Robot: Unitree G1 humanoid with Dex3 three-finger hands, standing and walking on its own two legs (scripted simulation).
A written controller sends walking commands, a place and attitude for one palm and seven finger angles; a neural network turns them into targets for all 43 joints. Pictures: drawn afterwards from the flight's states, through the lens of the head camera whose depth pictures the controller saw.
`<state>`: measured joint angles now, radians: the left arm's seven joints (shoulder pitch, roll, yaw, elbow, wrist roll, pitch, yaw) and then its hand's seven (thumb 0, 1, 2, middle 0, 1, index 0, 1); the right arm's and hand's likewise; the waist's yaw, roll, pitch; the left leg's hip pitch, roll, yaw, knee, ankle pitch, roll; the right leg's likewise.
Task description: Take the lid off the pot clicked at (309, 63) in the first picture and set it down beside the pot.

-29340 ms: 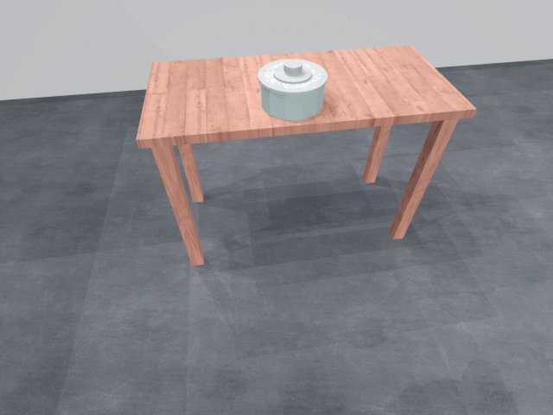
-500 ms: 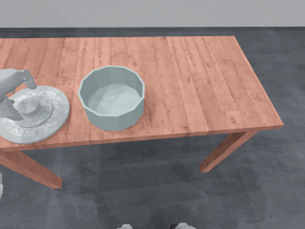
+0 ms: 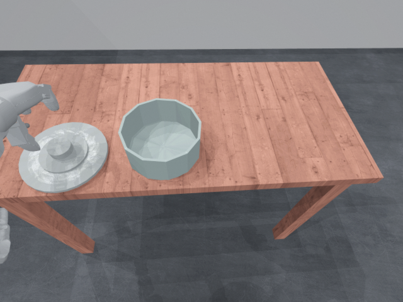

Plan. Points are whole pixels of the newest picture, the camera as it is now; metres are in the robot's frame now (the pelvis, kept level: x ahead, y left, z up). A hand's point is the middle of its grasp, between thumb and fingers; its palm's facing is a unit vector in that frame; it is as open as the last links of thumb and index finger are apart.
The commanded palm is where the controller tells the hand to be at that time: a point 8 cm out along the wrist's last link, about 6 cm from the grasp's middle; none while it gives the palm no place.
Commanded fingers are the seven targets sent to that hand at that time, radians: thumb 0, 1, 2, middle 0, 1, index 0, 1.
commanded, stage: raise the empty hand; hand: left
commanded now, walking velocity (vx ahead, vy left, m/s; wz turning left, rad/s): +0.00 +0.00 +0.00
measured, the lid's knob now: (60, 148) +0.46 +0.34 -0.03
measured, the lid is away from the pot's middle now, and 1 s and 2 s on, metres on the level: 0.24 0.24 0.24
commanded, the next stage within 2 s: draw the hand back to the body in 0.24 s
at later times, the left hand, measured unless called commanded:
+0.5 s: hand (23, 120) +0.42 +0.33 +0.11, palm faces -0.37 -0.11 -0.92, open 11.0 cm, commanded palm +0.41 +0.33 +0.17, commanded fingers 0.00 0.00 0.62 -0.34 -0.88 -0.34 -0.88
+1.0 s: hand (49, 127) +0.39 +0.27 +0.13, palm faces +0.26 -0.82 -0.51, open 11.0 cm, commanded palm +0.34 +0.31 +0.17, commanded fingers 0.00 0.09 0.65 -0.33 -0.82 -0.33 -0.82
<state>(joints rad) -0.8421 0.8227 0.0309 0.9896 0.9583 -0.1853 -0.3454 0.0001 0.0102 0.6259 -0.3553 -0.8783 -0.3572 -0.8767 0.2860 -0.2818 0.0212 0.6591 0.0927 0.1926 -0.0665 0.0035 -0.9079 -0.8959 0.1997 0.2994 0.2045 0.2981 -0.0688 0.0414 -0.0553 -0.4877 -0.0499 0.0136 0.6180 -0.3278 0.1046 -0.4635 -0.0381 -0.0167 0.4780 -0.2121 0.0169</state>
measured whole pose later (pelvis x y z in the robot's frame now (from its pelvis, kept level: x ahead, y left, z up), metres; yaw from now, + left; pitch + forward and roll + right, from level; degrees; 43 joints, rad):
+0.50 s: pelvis +0.00 -0.01 +0.01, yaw +0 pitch +10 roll -3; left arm -0.81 0.84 0.06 0.94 0.93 -0.21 -0.37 0.00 0.01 0.63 -0.36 -0.88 -0.36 -0.88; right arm 0.28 -0.29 0.02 0.65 0.09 0.20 -0.06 0.00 -0.91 -0.90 0.20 0.30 0.20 0.30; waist -0.07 0.04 -0.04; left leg -0.42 -0.05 0.01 0.55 -0.30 0.10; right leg -0.40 -0.04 -0.02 0.42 -0.19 0.02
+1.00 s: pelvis +0.01 -0.03 +0.01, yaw +1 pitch +2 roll -2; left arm -0.46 0.55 0.24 0.59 0.13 -0.13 -0.05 0.00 0.01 0.63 -0.36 -0.88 -0.36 -0.88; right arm 0.23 -0.23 0.07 0.61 0.08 0.08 -0.08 0.01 -0.91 -0.90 0.20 0.30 0.20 0.30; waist 0.01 0.01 0.03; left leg -0.21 -0.04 0.00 0.46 -0.28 0.07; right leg -0.22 -0.03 -0.02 0.38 -0.20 0.02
